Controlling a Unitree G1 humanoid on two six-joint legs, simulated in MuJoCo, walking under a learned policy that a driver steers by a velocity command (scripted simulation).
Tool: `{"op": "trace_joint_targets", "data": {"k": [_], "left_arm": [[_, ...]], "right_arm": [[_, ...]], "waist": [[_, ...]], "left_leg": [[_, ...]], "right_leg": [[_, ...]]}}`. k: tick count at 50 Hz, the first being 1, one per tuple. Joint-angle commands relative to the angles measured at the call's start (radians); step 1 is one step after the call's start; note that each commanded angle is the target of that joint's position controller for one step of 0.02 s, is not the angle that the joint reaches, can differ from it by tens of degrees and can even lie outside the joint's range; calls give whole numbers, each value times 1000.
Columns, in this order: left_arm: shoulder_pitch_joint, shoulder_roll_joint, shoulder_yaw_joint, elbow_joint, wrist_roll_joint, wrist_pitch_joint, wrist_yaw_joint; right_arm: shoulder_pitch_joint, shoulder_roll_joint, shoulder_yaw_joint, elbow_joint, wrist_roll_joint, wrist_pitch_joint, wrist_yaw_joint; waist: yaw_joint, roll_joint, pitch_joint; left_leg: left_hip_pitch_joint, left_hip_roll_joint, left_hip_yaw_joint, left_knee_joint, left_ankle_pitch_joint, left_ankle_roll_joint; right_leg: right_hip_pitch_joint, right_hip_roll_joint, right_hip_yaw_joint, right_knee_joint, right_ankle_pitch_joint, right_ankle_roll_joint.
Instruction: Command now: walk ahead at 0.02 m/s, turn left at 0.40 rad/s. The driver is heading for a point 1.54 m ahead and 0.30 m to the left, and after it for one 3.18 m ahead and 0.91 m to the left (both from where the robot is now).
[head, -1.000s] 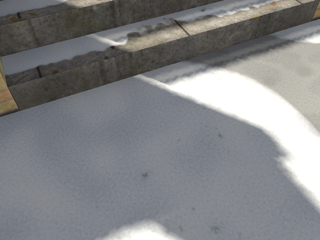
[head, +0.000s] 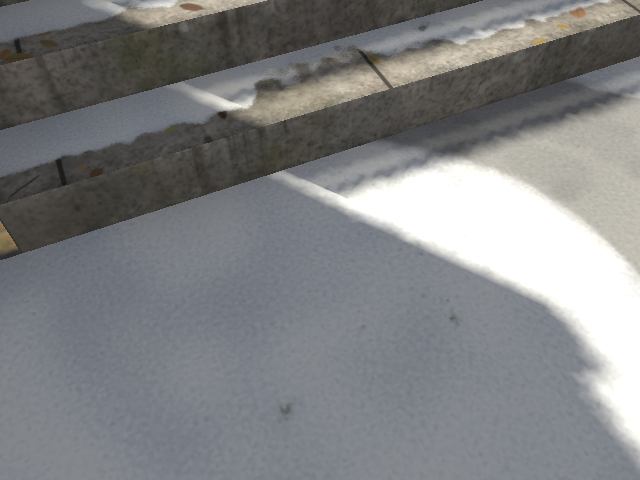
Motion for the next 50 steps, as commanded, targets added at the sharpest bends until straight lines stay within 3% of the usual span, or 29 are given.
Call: {"op": "trace_joint_targets", "data": {"k": [1, 3, 4, 5, 6, 7, 8, 9, 10, 12, 14, 19, 24, 28, 30, 31, 32, 33, 34, 35, 36, 37, 38, 39, 41, 44, 50], "left_arm": [[134, 83, 26, -12, -2, -2, -4], [182, 84, 31, -4, -4, -8, -14], [251, 106, 40, 6, 4, -11, -18], [304, 172, 57, 5, 18, -12, -15], [205, 268, 81, -30, 42, -22, -20], [93, 223, 69, -81, 67, -41, -16], [19, 176, 58, -110, 44, -58, -10], [5, 154, 53, -122, 15, -71, -9], [16, 154, 52, -121, -1, -77, -9], [76, 139, 45, -108, 5, -87, -16], [147, 128, 41, -87, 17, -93, -24], [226, 178, 54, -73, 23, -94, -28], [250, 188, 63, -51, 8, -93, -38], [254, 201, 73, -29, -20, -88, -57], [232, 214, 78, -22, -32, -78, -64], [210, 216, 75, -22, -32, -74, -66], [214, 187, 62, -20, -23, -74, -67], [198, 122, 36, -60, 14, -80, -72], [250, 54, 18, -88, 3, -114, -78], [180, 144, 41, -88, -36, -136, -79], [139, 159, 45, -106, -45, -139, -81], [125, 153, 46, -98, -28, -134, -73], [126, 145, 50, -92, -11, -124, -68], [153, 131, 49, -84, -9, -111, -72], [175, 112, 49, -76, -8, -90, -77], [75, 101, 46, -117, 3, -78, -74], [-172, 62, 20, -199, -6, -94, -104]], "right_arm": [[-57, -152, -42, -91, 10, 1, -18], [-80, -146, -45, -109, 24, 12, -23], [-89, -134, -44, -122, 33, 18, -25], [-80, -79, -33, -136, 39, 26, -22], [-105, -42, -29, -175, 40, 14, -15], [-79, -131, -51, -164, 23, -5, -9], [-14, -165, -66, -134, 19, -9, 0], [46, -153, -68, -97, 3, -8, 2], [69, -132, -65, -82, -6, -7, 5], [52, -91, -58, -86, 5, -9, 16], [16, -77, -54, -104, 16, -16, 21], [-75, -57, -46, -162, 24, -28, 30], [-121, -17, -22, -198, 22, -38, 53], [-145, -20, -12, -213, 27, -44, 73], [-95, -40, -19, -202, 26, -47, 79], [11, -70, -37, -166, 26, -49, 76], [173, -136, -73, -111, 30, -49, 68], [347, -242, -102, -80, 23, -44, 47], [340, -290, -92, -93, 16, -54, 48], [301, -212, -70, -97, 11, -72, 57], [235, -160, -52, -101, 13, -79, 65], [146, -120, -38, -118, 17, -80, 71], [85, -88, -29, -127, 12, -81, 75], [68, -66, -24, -123, 5, -84, 75], [102, -65, -24, -96, 1, -95, 67], [168, -86, -26, -59, 2, -99, 49], [259, -108, -19, -14, 8, -89, 21]], "waist": [[56, 123, -111], [94, 115, -108], [130, 105, -122], [136, -51, -126], [96, -344, -62], [56, -275, -33], [10, -215, -30], [-3, -165, -55], [-1, -138, -57], [26, -121, -32], [59, -128, -5], [113, -133, 38], [118, -135, 67], [105, -150, 86], [54, -148, 70], [-12, -127, 15], [-84, -71, -101], [-138, 155, -240], [-68, 324, -326], [-85, 162, -253], [-48, 146, -166], [-13, 78, -116], [20, 74, -76], [47, 100, -70], [69, 69, -62], [55, 33, -14], [-12, 36, 49]], "left_leg": [[-8, 248, -347, -214, -294, 139], [-49, 215, -344, -187, -317, 98], [-134, 162, -312, -146, -418, 44], [-302, 64, -199, 96, -516, -26], [-464, -49, -73, 388, -461, -27], [-456, 22, -160, 512, -397, -23], [-450, 26, -153, 578, -300, -21], [-425, 33, -124, 650, -242, -35], [-430, 47, -100, 724, -199, -49], [-437, 72, -58, 814, -143, -68], [-483, 99, -45, 810, -100, -84], [-529, 143, -44, 630, -42, -116], [-396, 171, 29, 404, -52, -85], [-221, 167, 96, 266, -160, -24], [-90, 136, 131, 186, -201, 17], [76, 94, 163, 134, -169, 36], [320, 73, 152, 118, -146, 63], [600, 300, -164, 91, -170, 122], [731, 480, -646, -100, -336, 258], [641, 490, -631, -158, -331, 243], [548, 453, -474, -146, -264, 198], [425, 401, -346, -155, -183, 163], [331, 345, -244, -178, -106, 140], [283, 312, -175, -198, -19, 125], [266, 291, -105, -216, 179, 132], [285, 290, -58, -237, 300, 134], [328, 272, 4, -286, 236, 85]], "right_leg": [[132, 32, -28, -88, 70, -13], [226, 39, -49, -252, 153, -40], [345, 17, -58, -356, 145, -68], [470, -174, 121, -492, -29, -127], [341, -402, 479, -638, -244, -231], [265, -426, 501, -661, -255, -259], [278, -374, 397, -641, -181, -214], [305, -324, 305, -624, -106, -174], [319, -304, 242, -622, -64, -152], [303, -270, 133, -640, 2, -146], [339, -260, 73, -649, 29, -157], [421, -307, 17, -676, 88, -188], [380, -330, -79, -689, 157, -206], [337, -344, -125, -653, 178, -204], [321, -358, -131, -580, 234, -198], [283, -331, -165, -452, 398, -178], [213, -267, -229, -210, 558, -141], [-44, -192, -270, 205, 266, -83], [-349, -37, -122, 478, -172, -55], [-436, -76, -12, 593, -112, -68], [-466, -123, -24, 587, -9, -92], [-416, -170, -30, 537, 100, -96], [-365, -195, -29, 475, 183, -94], [-306, -208, -26, 443, 238, -94], [-289, -200, -40, 412, 284, -82], [-373, -184, -43, 281, 379, -57], [-337, -114, -97, -116, 594, -73]]}}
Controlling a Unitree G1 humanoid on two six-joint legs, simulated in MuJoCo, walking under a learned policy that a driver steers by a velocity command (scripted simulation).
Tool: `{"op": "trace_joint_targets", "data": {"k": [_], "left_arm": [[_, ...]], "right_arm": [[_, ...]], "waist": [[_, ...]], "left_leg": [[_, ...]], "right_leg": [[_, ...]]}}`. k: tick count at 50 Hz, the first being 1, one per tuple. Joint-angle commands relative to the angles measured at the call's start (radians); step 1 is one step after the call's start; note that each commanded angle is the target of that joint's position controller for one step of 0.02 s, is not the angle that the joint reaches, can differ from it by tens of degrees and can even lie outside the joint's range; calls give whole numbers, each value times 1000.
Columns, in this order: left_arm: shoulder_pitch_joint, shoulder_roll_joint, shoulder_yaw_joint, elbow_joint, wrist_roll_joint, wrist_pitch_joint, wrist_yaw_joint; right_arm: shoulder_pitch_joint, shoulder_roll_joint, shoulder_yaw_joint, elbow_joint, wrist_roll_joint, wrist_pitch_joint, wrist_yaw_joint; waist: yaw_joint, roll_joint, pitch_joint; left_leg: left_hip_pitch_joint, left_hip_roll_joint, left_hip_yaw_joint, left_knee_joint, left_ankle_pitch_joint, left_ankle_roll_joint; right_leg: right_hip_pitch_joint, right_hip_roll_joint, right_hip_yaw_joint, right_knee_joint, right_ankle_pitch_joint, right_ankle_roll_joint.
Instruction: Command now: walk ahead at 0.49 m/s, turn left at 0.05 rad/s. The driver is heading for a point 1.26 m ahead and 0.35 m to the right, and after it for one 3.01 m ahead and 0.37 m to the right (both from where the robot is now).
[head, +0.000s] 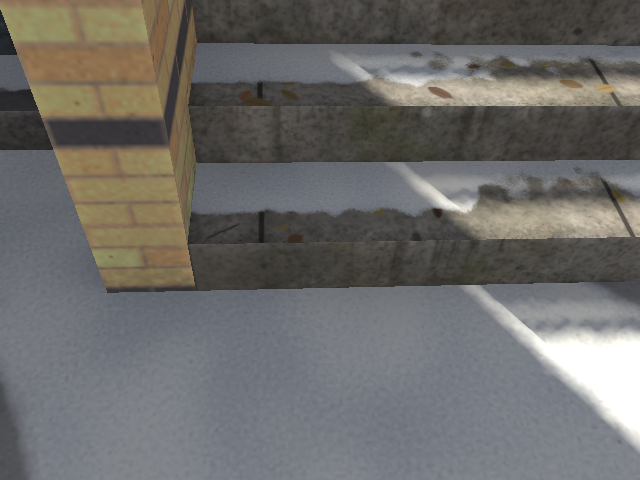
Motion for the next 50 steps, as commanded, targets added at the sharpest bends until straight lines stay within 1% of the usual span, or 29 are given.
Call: {"op": "trace_joint_targets", "data": {"k": [1, 3, 5, 7, 8, 9, 10, 11, 12, 13, 14, 16, 17, 19, 21, 23, 25, 28, 30, 31, 32, 33, 34, 36, 38, 40, 43, 47, 50], "left_arm": [[-145, 22, -9, -95, -5, -17, -18], [-192, 17, -15, -117, 1, -25, -31], [-184, 28, -14, -125, 7, -35, -44], [-50, 87, 6, -85, 11, -39, -47], [83, 118, 20, -45, 12, -40, -45], [187, 165, 31, -23, 23, -37, -34], [252, 244, 41, -21, 52, -26, -26], [265, 182, 22, -12, 38, -17, -25], [177, 168, 24, -47, 18, -3, -21], [68, 142, 18, -78, 3, 9, -14], [13, 123, 11, -92, 2, 18, -8], [-17, 138, 17, -102, 21, 26, -5], [-25, 144, 20, -106, 27, 28, -5], [-32, 157, 25, -118, 37, 32, 6], [-19, 174, 33, -126, 26, 45, 22], [6, 186, 40, -130, 6, 62, 34], [11, 189, 43, -137, 2, 76, 44], [29, 184, 44, -148, 4, 90, 50], [21, 183, 45, -163, 2, 101, 55], [46, 147, 34, -169, 1, 104, 57], [51, 78, 19, -196, 1, 100, 53], [56, 137, 35, -214, 10, 85, 45], [105, 200, 56, -185, 9, 82, 37], [154, 187, 64, -137, 3, 103, 43], [130, 138, 48, -158, -6, 124, 39], [55, 108, 34, -205, -14, 128, 33], [16, 80, 19, -249, -5, 124, 21], [39, 97, 19, -257, -2, 125, 9], [123, 97, 23, -220, 5, 125, 6]], "right_arm": [[40, -162, -31, -26, 7, -10, -15], [55, -158, -28, -9, 5, 2, -20], [49, -171, -30, -2, 1, 13, -27], [-3, -195, -36, -16, -7, 18, -33], [-40, -202, -37, -25, -10, 25, -33], [-38, -193, -30, -41, -18, 20, -30], [107, -87, 0, -46, -37, 6, -17], [179, -93, 7, -6, -25, -11, 0], [86, -170, -14, -36, 4, -14, 6], [-35, -187, -19, -78, 13, -8, -3], [-97, -190, -27, -90, 6, 7, -18], [-75, -164, -33, -106, -6, 48, -42], [-54, -136, -29, -107, -10, 59, -48], [-62, -135, -27, -120, -14, 65, -68], [-93, -144, -28, -135, -15, 71, -75], [-146, -149, -30, -151, -7, 76, -72], [-196, -157, -30, -171, -2, 74, -68], [-217, -169, -33, -182, 7, 54, -57], [-155, -184, -40, -167, 5, 41, -46], [-115, -236, -55, -163, -7, 39, -47], [-152, -329, -76, -180, -39, 51, -53], [-188, -304, -72, -199, -76, 52, -48], [-240, -244, -55, -230, -68, 49, -51], [-304, -192, -43, -250, -33, 52, -49], [-297, -183, -37, -247, -13, 61, -51], [-250, -194, -42, -238, -19, 73, -60], [-211, -234, -57, -229, -19, 84, -63], [-221, -264, -67, -224, 3, 83, -42], [-222, -233, -53, -199, 29, 81, -33]], "waist": [[-13, 103, 112], [-17, 97, 128], [5, 126, 95], [71, 172, -11], [141, 162, -86], [179, 107, -182], [110, -143, -350], [109, -154, -517], [112, -77, -420], [96, 10, -251], [72, 87, -134], [13, 48, -70], [-3, 13, -62], [-6, -37, -69], [7, -44, -110], [30, -52, -124], [46, -79, -107], [57, -100, -101], [16, -102, -96], [11, -48, -110], [52, 218, -73], [58, 360, -77], [75, 272, -94], [90, 169, -86], [72, 175, -49], [28, 206, -33], [-2, 233, -66], [0, 261, -79], [54, 221, -66]], "left_leg": [[-28, 271, -103, -77, 426, 79], [17, 275, -82, -19, 556, 70], [50, 287, -81, 60, 709, 60], [109, 276, -68, 202, 951, 34], [99, 237, -33, 372, 1006, 6], [-55, 185, -10, 600, 807, -35], [-444, 42, 4, 1053, 91, -114], [-566, -12, -157, 1235, -410, -124], [-606, 51, -193, 1264, -352, -115], [-649, 90, -157, 1212, -288, -113], [-641, 115, -136, 1153, -247, -118], [-506, 136, -129, 1028, -192, -117], [-466, 129, -115, 957, -176, -121], [-445, 112, -98, 841, -158, -138], [-448, 109, -112, 762, -102, -151], [-453, 97, -125, 681, -41, -154], [-456, 82, -130, 605, -32, -154], [-415, 57, -130, 462, -52, -139], [-286, 62, -114, 251, 35, -115], [-173, 178, -187, 170, 43, -76], [-111, 400, -428, 102, 132, 41], [-180, 516, -582, 72, 305, 166], [-183, 492, -504, 97, 365, 172], [-158, 358, -296, 148, 386, 89], [-169, 331, -209, 139, 390, 93], [-120, 330, -172, 125, 359, 110], [-93, 354, -149, 138, 374, 130], [-132, 379, -147, 164, 391, 139], [-211, 337, -109, 258, 342, 63]], "right_leg": [[-10, 36, -29, -150, 73, -12], [12, 63, -45, -227, 48, -28], [91, 95, -52, -257, 12, -51], [248, 155, -74, -253, -41, -83], [410, 184, -91, -306, 22, -106], [665, 97, -3, -284, 314, -148], [1074, -198, 363, -192, 683, -346], [1187, -288, 612, -282, 730, -436], [1046, -230, 511, -325, 528, -384], [857, -177, 406, -375, 357, -331], [666, -139, 338, -432, 258, -301], [415, -81, 286, -505, 89, -274], [348, -52, 252, -518, 71, -268], [309, -24, 231, -513, 78, -260], [328, -20, 258, -506, -56, -248], [345, -11, 302, -513, -277, -219], [357, -8, 348, -511, -392, -201], [409, -7, 412, -473, -387, -180], [395, 34, 421, -411, -357, -135], [321, 82, 375, -318, -413, -86], [121, 229, 187, -83, -570, -27], [58, 240, 121, 165, -705, 16], [79, 205, 153, 308, -654, 36], [77, 193, 108, 437, -539, 75], [58, 169, 71, 460, -477, 106], [40, 149, 34, 363, -443, 124], [143, 120, 11, 185, -482, 123], [325, 135, -45, -37, -498, 77], [548, 163, -65, -411, -233, 2]]}}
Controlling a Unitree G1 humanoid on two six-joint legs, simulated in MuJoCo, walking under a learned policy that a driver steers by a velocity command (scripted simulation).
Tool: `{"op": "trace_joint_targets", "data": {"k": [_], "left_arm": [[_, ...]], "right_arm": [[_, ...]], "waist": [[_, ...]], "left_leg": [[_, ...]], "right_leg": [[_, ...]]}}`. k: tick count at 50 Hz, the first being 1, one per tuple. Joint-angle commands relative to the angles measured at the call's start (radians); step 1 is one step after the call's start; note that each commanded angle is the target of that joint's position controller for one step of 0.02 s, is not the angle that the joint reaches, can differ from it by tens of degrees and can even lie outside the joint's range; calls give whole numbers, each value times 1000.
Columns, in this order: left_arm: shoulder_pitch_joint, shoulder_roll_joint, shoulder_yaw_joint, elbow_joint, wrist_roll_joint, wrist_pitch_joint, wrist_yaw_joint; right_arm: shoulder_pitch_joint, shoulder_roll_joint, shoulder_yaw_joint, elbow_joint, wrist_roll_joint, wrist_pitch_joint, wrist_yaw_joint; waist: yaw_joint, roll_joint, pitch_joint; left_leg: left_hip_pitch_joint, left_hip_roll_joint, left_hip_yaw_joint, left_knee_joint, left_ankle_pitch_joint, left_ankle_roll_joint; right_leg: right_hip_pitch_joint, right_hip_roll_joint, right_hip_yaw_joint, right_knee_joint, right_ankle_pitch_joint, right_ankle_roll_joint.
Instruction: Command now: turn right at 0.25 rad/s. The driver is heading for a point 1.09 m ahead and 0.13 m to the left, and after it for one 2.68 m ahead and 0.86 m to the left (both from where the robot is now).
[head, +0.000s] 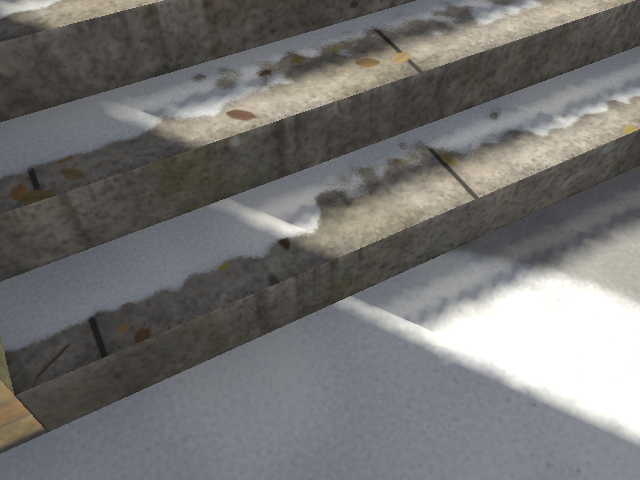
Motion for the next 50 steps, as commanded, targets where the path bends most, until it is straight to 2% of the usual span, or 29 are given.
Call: {"op": "trace_joint_targets", "data": {"k": [1, 2, 3, 4, 5, 7, 9, 12, 15, 20, 22, 23, 24, 25, 26, 27, 28, 29, 30, 31, 33, 35, 41, 44, 45, 46, 47, 48, 50], "left_arm": [[98, 120, 36, -40, 10, -9, 7], [93, 213, 50, -64, 20, -3, 25], [96, 172, 37, -64, 49, -20, 15], [60, 147, 28, -61, 55, -41, 6], [12, 128, 24, -52, 45, -55, 5], [35, 147, 32, -25, 11, -65, 9], [75, 130, 27, 1, 5, -69, 18], [85, 121, 27, 10, 10, -89, 30], [93, 149, 39, 19, 3, -104, 27], [115, 176, 49, 38, -14, -104, 7], [99, 165, 44, 42, -18, -99, 4], [100, 141, 35, 45, -12, -97, 1], [88, 94, 19, 42, -3, -100, -1], [54, 13, -5, 11, 11, -112, -5], [36, 52, 5, -40, -7, -131, 2], [47, 135, 26, -28, -21, -142, 4], [53, 147, 31, -18, -25, -144, -2], [58, 132, 30, -2, -11, -141, -1], [89, 96, 16, 38, 99, -111, -23], [141, 65, 11, 62, 102, -94, -33], [169, 54, 6, 79, 72, -75, -35], [118, 48, -1, 73, 51, -66, -29], [15, 25, -21, 80, 46, -65, -6], [123, 35, -15, 133, 48, -86, 13], [176, 66, -9, 154, 58, -102, 21], [236, 143, 4, 156, 67, -113, 26], [224, 145, 6, 167, 36, -98, 29], [215, 96, -6, 167, 14, -91, 23], [116, 52, -25, 165, 22, -82, 30]], "right_arm": [[47, -115, -23, -18, -3, -19, 11], [63, -34, 7, -47, -62, -31, 28], [-29, -89, -13, -69, -41, -29, 15], [-50, -143, -29, -61, -16, -19, 7], [-34, -137, -34, -44, -10, -9, 2], [14, -145, -43, -9, -21, 1, -1], [-4, -133, -43, -11, -5, -14, 9], [-57, -108, -36, -20, 0, -51, 21], [-68, -81, -24, -16, -2, -78, 37], [-67, -93, -16, -21, 11, -94, 58], [0, -94, -18, 4, 9, -100, 61], [69, -103, -24, 30, 10, -100, 58], [161, -126, -32, 53, 13, -100, 50], [255, -205, -48, 61, 1, -102, 38], [309, -293, -71, 66, -14, -107, 50], [249, -211, -46, 45, -13, -115, 53], [194, -165, -32, 28, -12, -120, 55], [138, -146, -23, 11, -20, -120, 57], [131, -104, -9, 31, -60, -100, 54], [126, -116, -10, 33, -59, -97, 52], [133, -112, -8, 53, -40, -101, 59], [149, -97, -3, 73, -31, -97, 58], [200, -88, 2, 130, -31, -69, 39], [161, -90, 1, 146, -19, -63, 29], [174, -74, 7, 149, -18, -66, 28], [230, -37, 19, 131, -24, -66, 23], [339, 14, 28, 176, 2, -40, 20], [267, -53, 15, 181, -17, -17, 14], [171, -44, 11, 177, -37, -2, 22]], "waist": [[36, 68, -154], [-5, -243, -183], [69, -247, -180], [64, -175, -128], [40, -164, -101], [49, -163, -87], [60, -173, -38], [71, -147, -7], [79, -129, -26], [75, -123, -5], [27, -96, -18], [-4, -85, -36], [-46, -57, -59], [-74, 138, -82], [-80, 314, -82], [-58, 189, -33], [-28, 163, 5], [-7, 120, 17], [31, 19, 34], [48, 66, 22], [69, 104, -18], [57, 123, -25], [8, 136, -23], [69, 80, -35], [87, 13, -80], [66, -127, -173], [43, -253, -255], [66, -167, -203], [36, -100, -71]], "left_leg": [[-16, 106, -92, 49, 183, 88], [-224, 1, 10, 270, -269, -18], [-254, -25, -83, 387, -418, -42], [-245, -15, -113, 475, -384, -44], [-251, -13, -126, 493, -324, -43], [-285, -22, -105, 536, -210, -50], [-349, -22, -103, 534, -121, -33], [-375, -14, -112, 378, -56, -4], [-288, -25, -96, 223, -36, 10], [-137, -48, -63, 78, -35, 46], [16, -73, -38, -2, 28, 66], [120, -85, -35, -20, 17, 74], [256, -37, -100, -44, -16, 95], [398, 159, -388, -168, -178, 171], [441, 316, -754, -307, -400, 308], [398, 309, -748, -320, -498, 312], [362, 261, -652, -320, -460, 274], [319, 216, -555, -324, -302, 247], [211, 161, -415, -339, -35, 185], [169, 115, -310, -319, 278, 176], [163, 79, -184, -252, 718, 182], [187, 70, -134, -240, 818, 184], [242, 92, -129, -169, 774, 180], [226, 84, -153, -51, 671, 143], [180, 44, -138, 37, 543, 111], [85, -19, -94, 186, 151, 83], [20, -128, -77, 323, -322, 72], [-31, -126, -115, 397, -426, 72], [-57, -98, -134, 412, -349, 64]], "right_leg": [[297, -44, 69, -266, 320, -77], [419, -297, 333, -205, 725, -174], [257, -381, 398, -252, 650, -334], [202, -326, 346, -280, 540, -330], [179, -270, 288, -285, 462, -284], [188, -230, 281, -353, 134, -251], [197, -220, 323, -432, -161, -249], [248, -227, 323, -468, -139, -245], [241, -229, 290, -468, -81, -249], [141, -242, 290, -446, -146, -254], [62, -214, 262, -387, -162, -227], [10, -185, 241, -331, -170, -206], [-83, -141, 192, -216, -157, -168], [-268, -21, 50, 121, -144, -90], [-488, 47, 29, 387, -281, -66], [-553, -24, 102, 515, -231, -76], [-575, -55, 99, 538, -129, -89], [-547, -76, 87, 521, -49, -85], [-405, -75, 51, 448, 24, -72], [-322, -51, 5, 460, 49, -52], [-254, -36, -17, 445, 64, -28], [-242, -31, -30, 343, 95, -19], [-107, 0, -53, 37, 149, -55], [76, 13, -33, -167, 243, -96], [214, -50, 28, -225, 426, -106], [379, -258, 220, -167, 809, -143], [412, -386, 383, -190, 910, -310], [351, -369, 414, -256, 695, -328], [217, -290, 328, -347, 419, -268]]}}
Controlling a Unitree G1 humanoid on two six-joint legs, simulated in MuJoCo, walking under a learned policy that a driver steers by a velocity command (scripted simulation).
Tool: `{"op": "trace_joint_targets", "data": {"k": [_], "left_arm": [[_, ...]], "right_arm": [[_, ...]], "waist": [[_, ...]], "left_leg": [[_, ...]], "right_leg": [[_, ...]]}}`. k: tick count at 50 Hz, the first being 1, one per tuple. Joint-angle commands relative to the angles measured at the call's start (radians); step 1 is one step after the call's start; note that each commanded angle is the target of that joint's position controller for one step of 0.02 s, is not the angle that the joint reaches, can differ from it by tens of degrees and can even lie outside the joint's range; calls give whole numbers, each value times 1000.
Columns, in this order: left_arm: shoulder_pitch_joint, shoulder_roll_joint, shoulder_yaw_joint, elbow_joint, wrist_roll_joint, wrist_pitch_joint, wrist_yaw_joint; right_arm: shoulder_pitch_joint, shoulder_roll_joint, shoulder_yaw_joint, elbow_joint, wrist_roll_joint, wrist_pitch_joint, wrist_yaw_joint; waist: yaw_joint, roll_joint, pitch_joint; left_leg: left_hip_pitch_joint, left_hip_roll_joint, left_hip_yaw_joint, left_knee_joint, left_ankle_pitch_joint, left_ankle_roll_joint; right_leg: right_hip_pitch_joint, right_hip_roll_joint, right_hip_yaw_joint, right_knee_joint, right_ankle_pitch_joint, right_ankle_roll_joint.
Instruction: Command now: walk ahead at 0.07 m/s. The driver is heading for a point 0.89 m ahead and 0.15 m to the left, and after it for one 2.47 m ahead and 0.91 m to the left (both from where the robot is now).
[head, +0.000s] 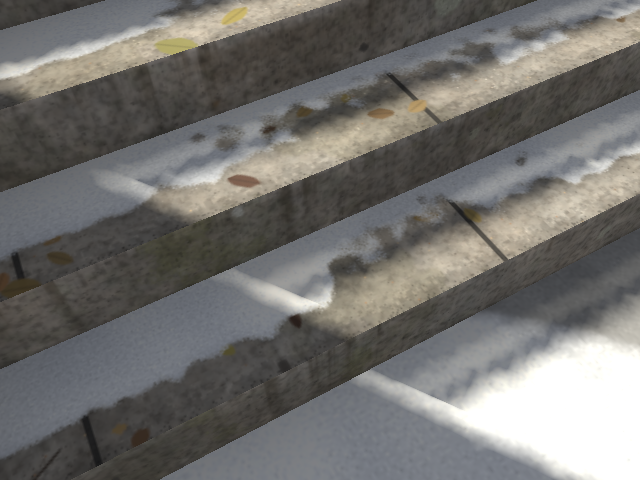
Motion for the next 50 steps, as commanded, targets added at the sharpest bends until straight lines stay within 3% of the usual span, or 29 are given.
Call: {"op": "trace_joint_targets", "data": {"k": [1, 4, 5, 8, 11, 12, 14, 16, 20, 26, 50], "left_arm": [[42, 106, 17, -15, -5, 3, 19], [22, 105, 13, 13, 2, 4, 24], [-86, 145, 32, -27, -10, -5, 18], [-101, 141, 34, -7, -21, -2, 19], [-44, 123, 30, 36, -16, 5, 15], [-39, 127, 37, 31, -16, 11, 18], [-67, 124, 35, 32, -12, 9, 22], [-55, 122, 34, 46, -10, 8, 22], [-64, 122, 34, 73, -12, 11, 17], [-90, 129, 36, 111, -17, 17, 12], [-104, 143, 38, 237, -18, 26, 23]], "right_arm": [[44, -86, -22, -15, -13, 22, 1], [72, -52, -11, 31, -11, 34, -5], [10, -89, -26, 7, 17, 36, -26], [-2, -75, -23, 19, 4, 36, -43], [1, -95, -25, 23, -11, 33, -41], [-5, -140, -37, 38, -1, 27, -40], [-36, -98, -30, 46, -1, 3, -33], [-77, -103, -30, 46, -3, -19, -29], [-78, -110, -27, 59, 3, -35, -22], [-71, -118, -20, 76, 3, -30, -23], [-91, -111, -6, 102, 1, -19, -22]], "waist": [[3, -120, -76], [-11, -126, -91], [-19, -135, -108], [-20, -116, -80], [-10, -82, -19], [19, -14, 20], [19, 33, -2], [41, 70, -32], [39, 41, -64], [25, 2, -81], [30, -8, -64]], "left_leg": [[-127, 52, -43, 71, 19, -9], [-26, 37, -11, -52, 90, -33], [-42, 87, -52, -76, 108, -65], [27, 77, -14, -246, 272, -81], [57, 107, -27, -342, 335, -40], [-42, 88, -10, -327, 237, -22], [-104, 98, -35, -384, 249, -20], [-121, 105, -52, -408, 291, -29], [-101, 101, -53, -405, 366, -30], [-51, 94, -47, -395, 439, -19], [-41, 76, -27, -422, 396, -9]], "right_leg": [[172, -288, 327, -275, 234, -131], [130, -224, 227, -275, 215, -93], [131, -207, 238, -266, 81, -93], [39, -192, 240, -291, -223, -84], [-50, -149, 220, -303, -412, -9], [-20, -106, 168, -299, -385, 13], [88, -84, 129, -212, -249, 23], [159, -64, 99, -146, -110, 15], [203, -64, 90, -105, 45, 4], [206, -66, 87, -90, 139, 12], [196, -73, 96, -102, 104, 23]]}}
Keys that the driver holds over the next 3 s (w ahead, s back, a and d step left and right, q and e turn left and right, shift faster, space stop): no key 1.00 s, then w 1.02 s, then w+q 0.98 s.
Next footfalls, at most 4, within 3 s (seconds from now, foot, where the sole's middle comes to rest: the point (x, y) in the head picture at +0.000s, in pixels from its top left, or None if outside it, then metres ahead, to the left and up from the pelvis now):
0.22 left None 0.06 0.14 -0.77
1.72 left None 0.44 0.11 -0.77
2.30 right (406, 259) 0.88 -0.16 -0.59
2.94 left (280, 147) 1.06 0.11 -0.41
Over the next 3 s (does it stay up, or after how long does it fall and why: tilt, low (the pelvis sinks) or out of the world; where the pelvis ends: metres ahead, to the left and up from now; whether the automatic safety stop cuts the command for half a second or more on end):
stays up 0.99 -0.02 0.23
